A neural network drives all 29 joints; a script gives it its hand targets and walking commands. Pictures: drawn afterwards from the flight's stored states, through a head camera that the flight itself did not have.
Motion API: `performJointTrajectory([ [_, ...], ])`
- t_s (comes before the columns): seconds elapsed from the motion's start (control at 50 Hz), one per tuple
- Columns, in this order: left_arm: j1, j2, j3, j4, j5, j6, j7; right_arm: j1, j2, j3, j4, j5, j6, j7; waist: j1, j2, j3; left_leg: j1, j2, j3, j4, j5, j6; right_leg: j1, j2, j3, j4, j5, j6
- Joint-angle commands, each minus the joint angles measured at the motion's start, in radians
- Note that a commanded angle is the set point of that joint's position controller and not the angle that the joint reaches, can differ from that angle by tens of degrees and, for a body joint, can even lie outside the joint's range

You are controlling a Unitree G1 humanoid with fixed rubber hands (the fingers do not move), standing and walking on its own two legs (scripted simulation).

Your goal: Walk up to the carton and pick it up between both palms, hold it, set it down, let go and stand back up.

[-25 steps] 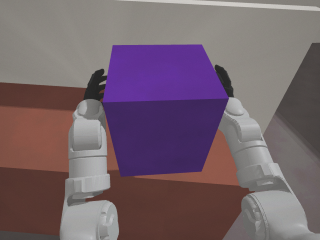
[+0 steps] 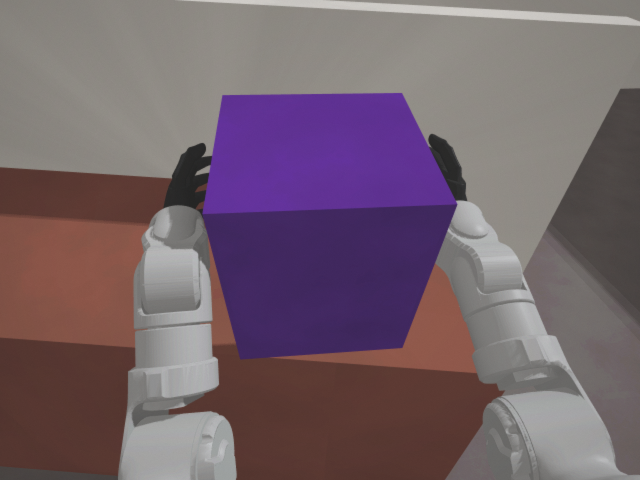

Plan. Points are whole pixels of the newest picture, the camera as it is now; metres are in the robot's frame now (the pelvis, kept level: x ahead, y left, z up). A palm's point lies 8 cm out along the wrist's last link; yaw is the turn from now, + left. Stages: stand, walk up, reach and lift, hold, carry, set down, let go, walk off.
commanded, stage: hold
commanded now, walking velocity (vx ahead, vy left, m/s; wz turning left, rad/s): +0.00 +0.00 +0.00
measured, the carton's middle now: (318, 230) +0.37 +0.01 +0.18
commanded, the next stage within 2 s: none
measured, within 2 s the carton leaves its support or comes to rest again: neither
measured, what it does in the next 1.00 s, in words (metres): stands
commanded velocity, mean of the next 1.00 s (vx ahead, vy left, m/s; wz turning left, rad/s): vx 0.00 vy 0.00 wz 0.00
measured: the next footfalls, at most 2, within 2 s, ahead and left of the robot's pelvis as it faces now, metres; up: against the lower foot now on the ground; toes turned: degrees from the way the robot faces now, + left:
none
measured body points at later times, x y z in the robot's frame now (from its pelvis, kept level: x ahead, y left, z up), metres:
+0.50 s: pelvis +0.00 +0.00 +0.00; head -0.05 +0.03 +0.45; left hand +0.37 +0.16 +0.21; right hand +0.38 -0.14 +0.22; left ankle +0.05 +0.09 -0.75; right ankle +0.00 -0.10 -0.75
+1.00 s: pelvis +0.00 +0.00 +0.00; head -0.05 +0.03 +0.45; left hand +0.37 +0.16 +0.22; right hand +0.38 -0.14 +0.22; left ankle +0.05 +0.09 -0.75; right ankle +0.00 -0.10 -0.75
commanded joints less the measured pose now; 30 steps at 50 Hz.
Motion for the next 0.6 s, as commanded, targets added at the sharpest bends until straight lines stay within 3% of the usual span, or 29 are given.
performJointTrajectory([
  [0.0, -0.676, -0.51, -0.456, -0.092, -0.151, -0.063, -0.13, -0.8, 0.548, 0.339, -0.27, 0.063, -0.058, 0.077, -0.012, 0.104, -0.427, 0.219, -0.001, -0.039, -0.023, 0.138, -0.024, -0.074, 0.011, 0.017, -0.057, 0.124, 0.067],
  [0.06, -0.709, -0.513, -0.45, -0.094, -0.152, -0.06, -0.132, -0.803, 0.546, 0.309, -0.211, 0.044, -0.061, 0.092, -0.004, 0.115, -0.397, 0.204, 0.014, -0.045, -0.042, 0.095, -0.017, -0.097, 0.009, 0.018, -0.057, 0.076, 0.06],
  [0.08, -0.685, -0.503, -0.434, -0.044, -0.133, -0.053, -0.135, -0.794, 0.53, 0.296, -0.196, 0.036, -0.06, 0.094, -0.002, 0.111, -0.365, 0.19, 0.012, -0.036, -0.049, 0.084, -0.019, -0.103, 0.005, 0.016, -0.064, 0.069, 0.063],
  [0.14, -0.717, -0.522, -0.473, -0.081, -0.166, -0.064, -0.127, -0.806, 0.546, 0.305, -0.212, 0.045, -0.068, 0.1, -0.029, 0.126, -0.443, 0.221, 0.01, -0.048, -0.041, 0.109, -0.029, -0.087, 0.009, 0.015, -0.056, 0.1, 0.055],
  [0.16, -0.705, -0.525, -0.464, -0.089, -0.159, -0.066, -0.124, -0.824, 0.556, 0.321, -0.243, 0.053, -0.073, 0.098, -0.011, 0.11, -0.446, 0.215, 0.007, -0.045, -0.026, 0.168, -0.025, -0.07, 0.009, 0.019, -0.051, 0.15, 0.06],
  [0.18, -0.708, -0.522, -0.464, -0.098, -0.16, -0.069, -0.126, -0.811, 0.563, 0.333, -0.238, 0.061, -0.071, 0.093, -0.016, 0.109, -0.459, 0.227, -0.001, -0.042, -0.013, 0.197, -0.025, -0.057, 0.011, 0.017, -0.05, 0.185, 0.068],
  [0.28, -0.663, -0.496, -0.413, -0.07, -0.13, -0.064, -0.145, -0.799, 0.548, 0.34, -0.246, 0.067, -0.067, 0.077, 0.011, 0.086, -0.423, 0.203, -0.004, -0.035, -0.025, 0.184, -0.018, -0.025, 0.009, 0.026, -0.053, 0.189, 0.078],
  [0.34, -0.7, -0.5, -0.46, -0.137, -0.162, -0.071, -0.139, -0.803, 0.575, 0.368, -0.294, 0.088, -0.072, 0.068, -0.016, 0.086, -0.495, 0.248, -0.011, -0.037, 0.001, 0.238, -0.023, -0.026, 0.011, 0.024, -0.043, 0.257, 0.081],
  [0.38, -0.695, -0.493, -0.449, -0.096, -0.149, -0.067, -0.137, -0.793, 0.563, 0.353, -0.246, 0.08, -0.058, 0.069, -0.013, 0.092, -0.412, 0.213, -0.007, -0.04, -0.009, 0.195, -0.024, -0.052, 0.012, 0.02, -0.052, 0.192, 0.072],
  [0.4, -0.704, -0.5, -0.448, -0.112, -0.15, -0.069, -0.138, -0.807, 0.564, 0.357, -0.282, 0.078, -0.065, 0.073, 0.004, 0.095, -0.433, 0.202, -0.004, -0.038, -0.027, 0.151, -0.022, -0.052, 0.015, 0.016, -0.056, 0.141, 0.072],
  [0.48, -0.705, -0.508, -0.465, -0.086, -0.154, -0.067, -0.128, -0.779, 0.544, 0.305, -0.219, 0.038, -0.063, 0.087, -0.02, 0.124, -0.4, 0.193, 0.011, -0.052, -0.046, 0.072, -0.028, -0.099, 0.01, 0.01, -0.061, 0.073, 0.062],
  [0.54, -0.69, -0.508, -0.445, -0.074, -0.149, -0.065, -0.125, -0.8, 0.565, 0.328, -0.238, 0.043, -0.066, 0.087, 0.003, 0.095, -0.41, 0.181, 0.0, -0.04, -0.036, 0.121, -0.013, -0.066, 0.009, 0.019, -0.058, 0.122, 0.072],
  [0.58, -0.675, -0.501, -0.424, -0.047, -0.144, -0.062, -0.133, -0.796, 0.559, 0.326, -0.232, 0.04, -0.062, 0.081, -0.001, 0.08, -0.403, 0.186, 0.001, -0.036, -0.034, 0.138, -0.01, -0.056, 0.006, 0.023, -0.06, 0.153, 0.075],
])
